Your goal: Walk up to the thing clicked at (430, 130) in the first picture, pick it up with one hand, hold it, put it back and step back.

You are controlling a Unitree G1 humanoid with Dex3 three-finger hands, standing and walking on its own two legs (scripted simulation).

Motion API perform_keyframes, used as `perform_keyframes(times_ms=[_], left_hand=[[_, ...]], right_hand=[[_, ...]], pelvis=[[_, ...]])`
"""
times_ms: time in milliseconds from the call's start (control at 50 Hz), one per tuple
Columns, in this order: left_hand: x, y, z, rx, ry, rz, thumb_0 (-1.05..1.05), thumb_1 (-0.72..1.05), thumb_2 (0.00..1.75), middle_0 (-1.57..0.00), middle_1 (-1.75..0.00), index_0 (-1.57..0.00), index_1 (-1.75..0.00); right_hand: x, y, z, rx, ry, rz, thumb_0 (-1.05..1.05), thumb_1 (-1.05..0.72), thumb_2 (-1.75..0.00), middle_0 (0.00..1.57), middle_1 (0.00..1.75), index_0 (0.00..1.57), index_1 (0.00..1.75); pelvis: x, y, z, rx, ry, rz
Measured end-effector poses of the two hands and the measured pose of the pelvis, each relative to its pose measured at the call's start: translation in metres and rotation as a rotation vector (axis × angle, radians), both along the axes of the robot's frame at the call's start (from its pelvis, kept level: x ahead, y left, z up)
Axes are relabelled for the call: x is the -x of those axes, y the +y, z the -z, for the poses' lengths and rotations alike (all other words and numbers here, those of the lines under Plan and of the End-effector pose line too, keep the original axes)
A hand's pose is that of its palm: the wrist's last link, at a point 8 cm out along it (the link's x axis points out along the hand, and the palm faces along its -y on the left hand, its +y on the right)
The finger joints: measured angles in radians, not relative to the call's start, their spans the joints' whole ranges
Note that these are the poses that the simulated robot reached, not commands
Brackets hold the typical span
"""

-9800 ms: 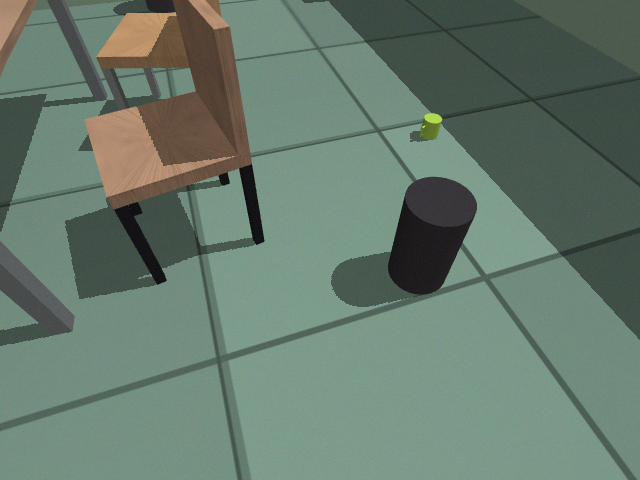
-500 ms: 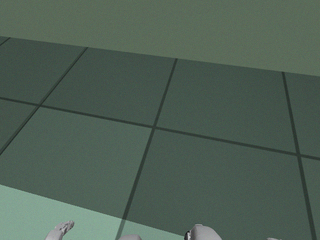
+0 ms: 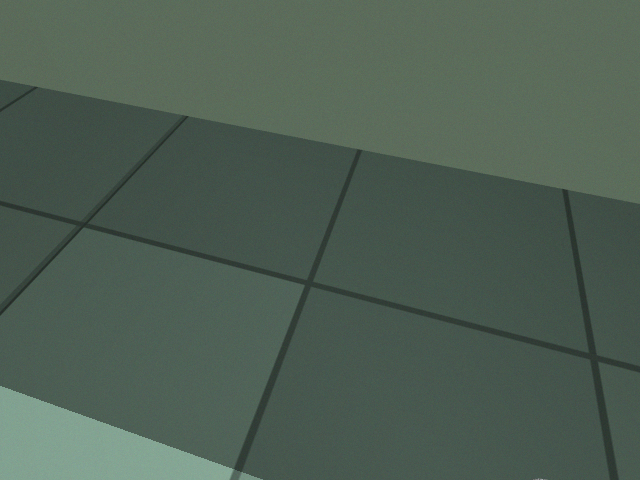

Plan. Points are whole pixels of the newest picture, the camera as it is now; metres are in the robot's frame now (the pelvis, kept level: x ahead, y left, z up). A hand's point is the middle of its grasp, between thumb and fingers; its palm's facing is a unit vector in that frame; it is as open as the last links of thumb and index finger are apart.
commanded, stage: walk up
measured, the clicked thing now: out of the picture +0.39 +1.13 -0.73
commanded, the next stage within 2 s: stand in 0.52 s
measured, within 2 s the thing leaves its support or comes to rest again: neither
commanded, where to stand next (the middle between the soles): +0.05 -0.01 m, yaw -1 degrees
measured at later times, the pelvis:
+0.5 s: pelvis +0.01 -0.01 +0.00, yaw +1 degrees
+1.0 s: pelvis +0.01 -0.02 +0.00, yaw +1 degrees
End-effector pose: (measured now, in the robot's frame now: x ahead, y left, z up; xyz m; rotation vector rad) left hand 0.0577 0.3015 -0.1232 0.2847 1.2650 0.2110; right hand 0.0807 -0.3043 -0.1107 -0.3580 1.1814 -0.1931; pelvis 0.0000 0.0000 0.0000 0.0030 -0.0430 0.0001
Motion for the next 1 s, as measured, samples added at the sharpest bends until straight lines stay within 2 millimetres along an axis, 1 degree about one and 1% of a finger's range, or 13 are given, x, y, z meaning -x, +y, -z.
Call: perform_keyframes(times_ms=[60,120,220,320,460,560,680,800,1000], left_hand=[[-0.001,-0.002,-0.003,-0.008,0.002,-0.008,0.01,0.9,0.9,-0.2,-0.3,-0.2,-0.3],[-0.004,-0.004,-0.005,-0.012,-0.003,-0.013,0.0,0.9,0.9,-0.2,-0.3,-0.2,-0.3],[-0.012,-0.01,-0.008,-0.011,-0.018,-0.016,0.0,0.9,0.9,-0.2,-0.3,-0.2,-0.3],[-0.021,-0.016,-0.008,-0.005,-0.031,-0.012,0.0,0.9,0.9,-0.2,-0.3,-0.2,-0.3],[-0.029,-0.022,-0.007,0.002,-0.042,-0.003,0.0,0.9,0.9,-0.2,-0.3,-0.2,-0.3],[-0.034,-0.024,-0.007,0.004,-0.046,0.008,0.0,0.9,0.9,-0.2,-0.3,-0.2,-0.3],[-0.036,-0.024,-0.008,-0.002,-0.045,0.022,0.0,0.9,0.9,-0.2,-0.3,-0.2,-0.3],[-0.036,-0.021,-0.011,-0.014,-0.046,0.025,0.0,0.9,0.9,-0.2,-0.3,-0.2,-0.3],[-0.032,-0.02,-0.014,-0.027,-0.046,0.022,0.0,0.9,0.9,-0.2,-0.3,-0.2,-0.3]], right_hand=[[-0.014,0.002,0.002,-0.015,-0.019,-0.007,0.01,-0.9,-0.89,0.2,0.3,0.2,0.3],[-0.024,0.004,0.003,-0.028,-0.03,-0.012,0.01,-0.9,-0.89,0.2,0.3,0.2,0.3],[-0.029,0.004,0.005,-0.04,-0.022,-0.017,0.01,-0.9,-0.89,0.2,0.3,0.2,0.3],[-0.025,0.001,0.006,-0.039,0.001,-0.011,0.01,-0.9,-0.89,0.2,0.3,0.2,0.3],[-0.012,-0.007,0.006,-0.027,0.031,0.013,0.01,-0.9,-0.89,0.2,0.3,0.2,0.3],[-0.003,-0.011,0.005,-0.02,0.051,0.027,0.01,-0.9,-0.89,0.2,0.3,0.2,0.3],[0.005,-0.01,0.007,-0.029,0.072,0.037,0.01,-0.9,-0.89,0.2,0.3,0.2,0.3],[0.006,-0.007,0.01,-0.045,0.077,0.035,0.01,-0.9,-0.89,0.2,0.3,0.2,0.3],[0.001,-0.005,0.012,-0.058,0.06,0.022,0.01,-0.9,-0.89,0.2,0.3,0.2,0.3]], pelvis=[[-0.003,-0.002,-0.001,0.0,0.0,-0.003],[-0.005,-0.004,-0.001,0.0,0.0,-0.006],[-0.008,-0.007,-0.003,-0.001,0.003,-0.011],[-0.01,-0.011,-0.003,-0.001,0.004,-0.014],[-0.011,-0.014,-0.004,0.0,0.003,-0.014],[-0.01,-0.015,-0.004,0.001,0.002,-0.011],[-0.01,-0.016,-0.004,0.001,0.004,-0.009],[-0.011,-0.016,-0.005,-0.002,0.004,-0.008],[-0.011,-0.017,-0.005,-0.003,0.002,-0.01]])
